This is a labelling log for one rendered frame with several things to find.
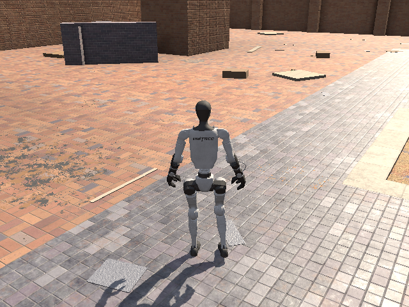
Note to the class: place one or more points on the robot left forearm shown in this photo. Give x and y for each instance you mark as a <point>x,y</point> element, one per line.
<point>173,167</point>

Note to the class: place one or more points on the robot right forearm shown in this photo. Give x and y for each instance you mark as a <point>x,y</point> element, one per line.
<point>236,168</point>

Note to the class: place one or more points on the left robot foot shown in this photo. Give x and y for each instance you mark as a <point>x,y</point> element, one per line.
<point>194,251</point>

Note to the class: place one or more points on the robot right hand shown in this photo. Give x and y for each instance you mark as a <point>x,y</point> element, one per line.
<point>239,180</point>

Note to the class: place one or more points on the robot right upper arm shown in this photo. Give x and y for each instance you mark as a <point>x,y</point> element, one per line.
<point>227,144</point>

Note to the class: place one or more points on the robot left shin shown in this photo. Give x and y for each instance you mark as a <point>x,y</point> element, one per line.
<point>193,228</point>

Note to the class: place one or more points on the robot left upper arm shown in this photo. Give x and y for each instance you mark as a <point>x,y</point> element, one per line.
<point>180,145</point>

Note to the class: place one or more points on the robot left hand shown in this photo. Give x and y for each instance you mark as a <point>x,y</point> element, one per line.
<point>175,178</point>

